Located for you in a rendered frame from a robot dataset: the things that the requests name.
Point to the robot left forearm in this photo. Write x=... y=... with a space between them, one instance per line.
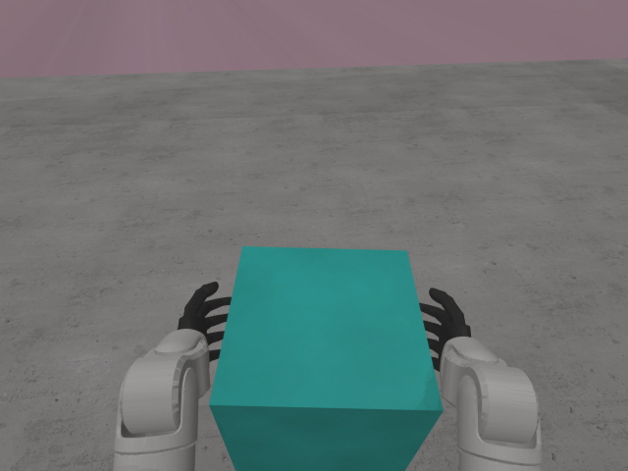
x=157 y=417

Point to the robot right forearm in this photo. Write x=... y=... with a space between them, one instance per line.
x=498 y=412

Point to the carton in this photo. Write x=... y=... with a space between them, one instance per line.
x=325 y=363

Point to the left robot hand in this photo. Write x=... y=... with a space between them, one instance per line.
x=196 y=310

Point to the right robot hand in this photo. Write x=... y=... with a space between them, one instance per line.
x=451 y=319

